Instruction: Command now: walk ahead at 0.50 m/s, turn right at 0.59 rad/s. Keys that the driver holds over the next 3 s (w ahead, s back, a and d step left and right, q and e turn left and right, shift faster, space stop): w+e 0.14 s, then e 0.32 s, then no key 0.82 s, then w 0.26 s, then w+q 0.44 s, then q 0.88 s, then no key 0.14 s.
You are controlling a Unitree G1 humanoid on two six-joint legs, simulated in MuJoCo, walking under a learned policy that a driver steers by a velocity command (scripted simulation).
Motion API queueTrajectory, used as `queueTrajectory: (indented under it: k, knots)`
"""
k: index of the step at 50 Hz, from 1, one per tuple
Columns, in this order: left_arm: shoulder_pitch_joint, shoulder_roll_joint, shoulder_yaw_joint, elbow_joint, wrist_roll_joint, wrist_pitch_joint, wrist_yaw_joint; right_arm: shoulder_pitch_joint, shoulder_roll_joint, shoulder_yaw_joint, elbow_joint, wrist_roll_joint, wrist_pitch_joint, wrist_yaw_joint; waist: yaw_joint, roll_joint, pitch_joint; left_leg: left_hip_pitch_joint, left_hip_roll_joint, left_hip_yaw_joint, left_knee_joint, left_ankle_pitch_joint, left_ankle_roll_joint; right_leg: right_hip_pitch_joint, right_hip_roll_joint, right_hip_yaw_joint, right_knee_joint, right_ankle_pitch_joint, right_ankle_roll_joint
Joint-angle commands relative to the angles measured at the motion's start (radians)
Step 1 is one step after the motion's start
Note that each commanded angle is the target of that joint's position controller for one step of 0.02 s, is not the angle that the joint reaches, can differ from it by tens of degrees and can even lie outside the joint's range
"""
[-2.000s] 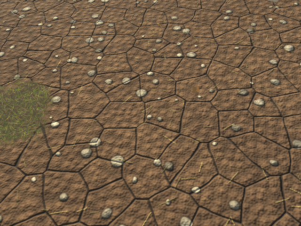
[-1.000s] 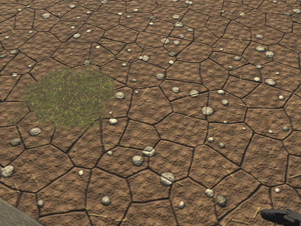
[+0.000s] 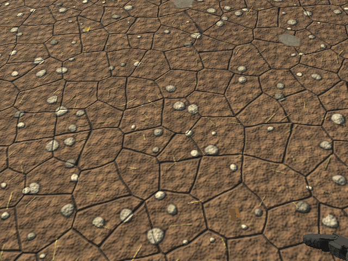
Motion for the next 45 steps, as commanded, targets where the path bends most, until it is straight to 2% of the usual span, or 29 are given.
queueTrajectory:
  k: [1,2,3,4,5,6,7,8,9,11,13,17,21,24,25,26,27,28,29,30,31,32,34,37,39,42,43,44,45]
  knots:
    - [-0.012,0.146,0.042,-0.051,0.001,-0.002,0.007,0.001,-0.138,-0.053,-0.066,0.01,-0.03,0.003,-0.064,-0.177,-0.048,0.182,-0.027,0.023,-0.045,-0.074,0.044,-0.045,-0.241,0.24,-0.008,0.224,-0.115]
    - [-0.021,0.121,0.033,-0.055,0.004,-0.001,0.006,0.086,-0.155,-0.066,-0.045,0.005,-0.034,-0.002,-0.11,-0.175,-0.083,0.305,-0.025,0.038,-0.081,-0.076,0.072,-0.063,-0.205,0.223,0.071,0.259,-0.088]
    - [-0.019,0.061,0.011,-0.068,0.012,-0.005,0.002,0.215,-0.198,-0.082,-0.033,-0.013,-0.04,-0.01,-0.169,-0.112,-0.198,0.53,0.098,-0.068,-0.066,-0.116,0.132,-0.144,-0.149,0.159,0.298,0.207,-0.05]
    - [0.104,-0.005,-0.01,-0.094,-0.006,-0.013,0.002,0.334,-0.287,-0.104,-0.009,-0.033,-0.03,-0.014,-0.142,0.171,-0.349,0.89,0.337,-0.489,-0.13,-0.326,0.293,-0.477,-0.003,0.007,0.646,-0.123,0.03]
    - [0.124,0.069,-0.004,-0.092,-0.019,-0.016,0.004,0.35,-0.231,-0.096,0.003,-0.007,-0.022,-0.005,-0.145,0.25,-0.341,0.913,0.404,-0.731,-0.22,-0.584,0.325,-0.652,-0.056,0.0,0.825,-0.251,0.048]
    - [0.038,0.145,0.017,-0.087,-0.019,-0.01,0.005,0.301,-0.156,-0.076,-0.013,-0.001,-0.015,-0.009,-0.169,0.135,-0.206,0.801,0.365,-0.601,-0.242,-0.632,0.282,-0.703,-0.103,0.002,0.893,-0.161,0.056]
    - [-0.032,0.154,0.021,-0.1,-0.006,-0.004,0.006,0.253,-0.129,-0.066,-0.02,-0.006,-0.005,-0.013,-0.164,0.064,-0.124,0.685,0.323,-0.451,-0.243,-0.517,0.247,-0.687,-0.137,-0.039,0.893,-0.088,0.06]
    - [-0.083,0.145,0.024,-0.116,0.007,-0.002,0.005,0.206,-0.104,-0.056,-0.017,-0.014,0.001,-0.016,-0.148,0.035,-0.046,0.565,0.281,-0.33,-0.258,-0.32,0.241,-0.659,-0.159,-0.042,0.85,-0.039,0.067]
    - [-0.089,0.132,0.029,-0.123,0.007,0.003,0.002,0.179,-0.085,-0.048,-0.015,-0.022,0.001,-0.02,-0.12,0.052,-0.018,0.491,0.25,-0.23,-0.266,-0.139,0.232,-0.609,-0.183,-0.043,0.815,-0.017,0.072]
    - [-0.061,0.091,0.024,-0.122,0.002,0.02,0.0,0.157,-0.083,-0.05,0.001,-0.018,-0.003,-0.021,-0.088,0.079,-0.017,0.426,0.222,-0.087,-0.269,0.169,0.24,-0.542,-0.189,-0.083,0.748,-0.035,0.09]
    - [-0.085,0.059,0.014,-0.142,0.008,0.032,0.001,0.15,-0.124,-0.064,0.021,-0.014,-0.002,-0.024,-0.081,0.074,-0.026,0.425,0.233,-0.005,-0.277,0.35,0.262,-0.55,-0.191,-0.111,0.651,-0.006,0.11]
    - [-0.136,0.042,0.005,-0.151,0.012,0.037,-0.018,0.117,-0.161,-0.074,0.041,-0.002,0.028,-0.041,-0.094,0.063,-0.074,0.443,0.213,0.144,-0.274,0.379,0.245,-0.455,-0.188,-0.161,0.417,0.232,0.108]
    - [-0.218,0.061,0.016,-0.182,0.012,0.04,-0.048,0.132,-0.185,-0.08,0.065,0.02,0.046,-0.043,-0.116,0.06,-0.07,0.492,0.222,0.201,-0.22,0.313,0.212,-0.382,-0.169,-0.193,0.24,0.277,0.07]
    - [-0.178,0.098,0.039,-0.191,0.018,0.044,-0.056,0.124,-0.206,-0.089,0.068,0.044,0.057,-0.042,-0.077,0.051,-0.091,0.515,0.227,0.214,-0.058,0.399,0.181,-0.275,-0.121,-0.229,0.115,0.214,0.013]
    - [-0.095,0.125,0.057,-0.168,0.022,0.04,-0.048,0.137,-0.184,-0.082,0.074,0.044,0.059,-0.041,-0.036,0.01,-0.132,0.48,0.184,0.241,0.087,0.385,0.151,-0.138,-0.082,-0.24,0.027,0.297,-0.019]
    - [-0.022,0.205,0.08,-0.163,0.025,0.04,-0.027,0.191,-0.151,-0.068,0.071,0.013,0.056,-0.036,-0.014,-0.125,-0.197,0.321,0.114,0.27,0.314,0.142,0.085,0.078,-0.187,-0.091,0.011,0.691,-0.078]
    - [-0.044,0.282,0.076,-0.194,0.043,0.041,-0.005,0.253,-0.062,-0.032,0.041,-0.047,0.052,-0.023,-0.087,-0.372,-0.283,-0.009,-0.029,0.243,0.674,-0.724,0.009,0.321,-0.472,0.278,0.092,1.178,-0.275]
    - [-0.044,0.211,0.053,-0.211,0.046,0.032,-0.015,0.252,-0.133,-0.038,0.061,-0.017,0.054,-0.013,-0.03,-0.257,-0.464,-0.024,-0.03,0.044,0.793,-0.729,0.003,0.312,-0.537,0.391,0.014,0.942,-0.365]
    - [-0.091,0.162,0.038,-0.206,0.04,0.026,-0.022,0.172,-0.174,-0.052,0.053,0.018,0.066,-0.012,-0.024,-0.166,-0.357,-0.064,0.009,0.038,0.801,-0.654,0.007,0.232,-0.475,0.278,-0.008,0.816,-0.314]
    - [-0.13,0.128,0.027,-0.188,0.024,0.023,-0.022,0.144,-0.154,-0.047,0.049,0.016,0.077,-0.02,-0.046,-0.116,-0.27,-0.079,0.039,0.043,0.73,-0.594,0.008,0.146,-0.412,0.19,-0.018,0.693,-0.246]
    - [-0.163,0.11,0.018,-0.183,0.02,0.026,-0.019,0.128,-0.144,-0.046,0.057,0.007,0.089,-0.031,-0.061,-0.091,-0.218,-0.05,0.057,0.041,0.662,-0.553,0.002,0.055,-0.376,0.15,-0.04,0.607,-0.207]
    - [-0.199,0.123,0.019,-0.18,0.025,0.031,-0.016,0.139,-0.143,-0.047,0.059,0.003,0.101,-0.037,-0.091,-0.113,-0.185,0.029,0.052,0.054,0.61,-0.511,-0.007,-0.057,-0.345,0.107,-0.064,0.581,-0.193]
    - [-0.235,0.125,0.021,-0.175,0.044,0.031,-0.01,0.187,-0.115,-0.04,0.078,0.001,0.114,-0.042,-0.119,-0.15,-0.177,0.136,0.028,0.081,0.506,-0.469,-0.02,-0.152,-0.311,0.048,-0.091,0.568,-0.188]
    - [-0.24,0.112,0.018,-0.151,0.044,0.03,-0.003,0.175,-0.08,-0.026,0.082,-0.004,0.12,-0.048,-0.1,-0.163,-0.185,0.215,0.026,0.081,0.333,-0.415,-0.02,-0.173,-0.301,0.03,-0.098,0.455,-0.184]
    - [-0.233,0.105,0.014,-0.131,0.046,0.034,-0.001,0.154,-0.085,-0.026,0.079,-0.002,0.123,-0.046,-0.084,-0.175,-0.177,0.254,0.023,0.082,0.252,-0.37,-0.011,-0.185,-0.306,0.05,-0.107,0.315,-0.178]
    - [-0.249,0.073,-0.003,-0.104,0.038,0.039,-0.005,0.176,-0.067,-0.024,0.093,-0.011,0.118,-0.034,-0.113,-0.162,-0.134,0.383,0.0,0.116,0.028,-0.234,0.027,-0.255,-0.272,0.049,-0.094,0.054,-0.119]
    - [-0.21,0.042,-0.014,-0.08,0.039,0.037,-0.007,0.181,-0.065,-0.021,0.095,-0.026,0.116,-0.03,-0.115,-0.137,-0.118,0.436,0.011,0.099,-0.058,-0.178,0.048,-0.285,-0.237,0.034,-0.084,-0.036,-0.065]
    - [-0.177,0.02,-0.021,-0.064,0.05,0.034,-0.009,0.178,-0.11,-0.025,0.083,-0.04,0.112,-0.03,-0.091,-0.056,-0.092,0.447,0.109,-0.012,-0.116,-0.131,0.085,-0.317,-0.182,-0.007,-0.016,-0.107,-0.006]
    - [-0.123,0.013,-0.018,-0.063,0.051,0.031,-0.012,0.115,-0.155,-0.034,0.084,-0.033,0.11,-0.032,-0.016,0.098,-0.06,0.308,0.159,-0.055,-0.14,-0.286,0.14,-0.258,-0.106,-0.1,0.004,-0.065,0.04]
